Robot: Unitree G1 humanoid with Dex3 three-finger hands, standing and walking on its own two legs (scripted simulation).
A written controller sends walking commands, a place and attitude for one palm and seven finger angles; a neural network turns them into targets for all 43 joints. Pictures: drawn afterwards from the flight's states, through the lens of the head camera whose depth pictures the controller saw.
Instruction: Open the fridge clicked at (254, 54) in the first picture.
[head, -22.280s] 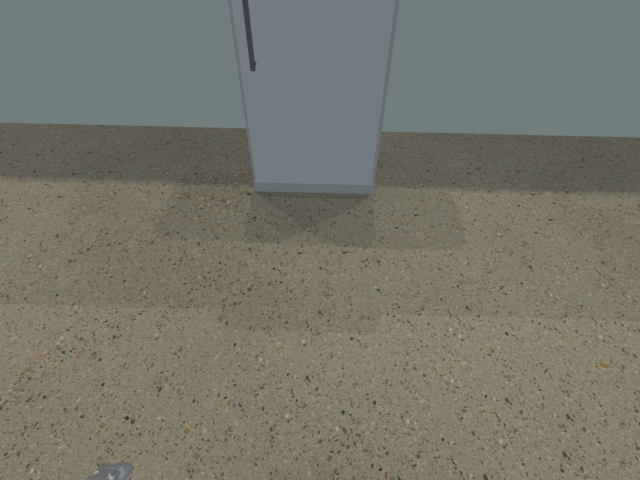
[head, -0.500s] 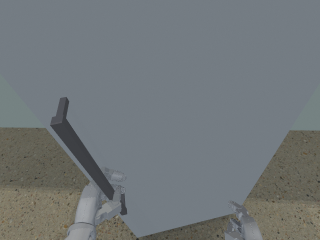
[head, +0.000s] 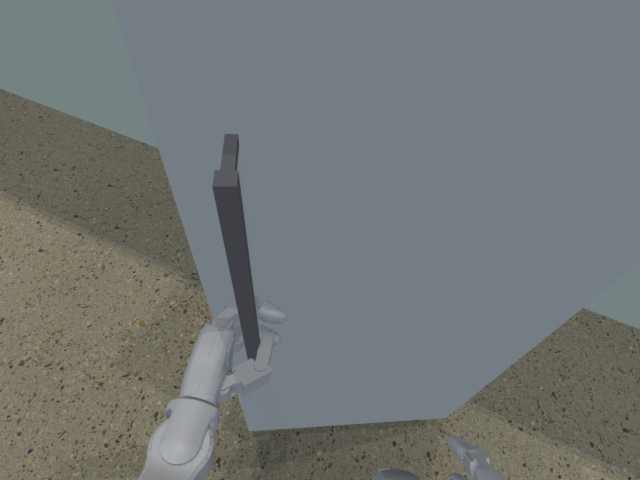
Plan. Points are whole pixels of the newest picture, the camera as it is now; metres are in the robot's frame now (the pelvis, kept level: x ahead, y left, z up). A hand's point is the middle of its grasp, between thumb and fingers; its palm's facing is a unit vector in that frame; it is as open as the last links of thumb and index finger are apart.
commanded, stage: walk backward, drawing the door open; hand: left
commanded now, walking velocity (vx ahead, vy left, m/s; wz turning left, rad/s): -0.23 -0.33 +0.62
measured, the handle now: (249, 301) +0.30 +0.10 +0.08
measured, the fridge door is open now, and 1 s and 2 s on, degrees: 28 64 83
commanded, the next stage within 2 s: stop walking and hold the door back in 1.30 s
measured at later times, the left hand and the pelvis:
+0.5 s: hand (306, 469) +0.14 +0.02 +0.03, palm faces +0.38 -0.91 -0.19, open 5.5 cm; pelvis -0.06 -0.20 -0.01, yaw +21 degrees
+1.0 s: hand out of the picture +0.01 -0.09 +0.03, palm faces +0.80 -0.53 -0.29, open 5.6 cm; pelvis -0.04 -0.41 -0.01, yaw +42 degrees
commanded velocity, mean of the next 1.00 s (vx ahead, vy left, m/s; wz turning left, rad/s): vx -0.20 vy -0.28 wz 0.72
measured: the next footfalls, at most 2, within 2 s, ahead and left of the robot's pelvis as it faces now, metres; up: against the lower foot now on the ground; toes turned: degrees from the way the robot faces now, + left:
right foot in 0.12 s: -0.01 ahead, -0.20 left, +0.00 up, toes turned +6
left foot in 0.42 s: -0.07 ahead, -0.06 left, +0.00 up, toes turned +24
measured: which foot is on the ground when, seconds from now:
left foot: down 0.00-0.18, up 0.20-0.40, down 0.42-0.76, up 0.78-1.00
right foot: up 0.00-0.10, down 0.12-0.42, up 0.44-0.72, down 0.74-1.00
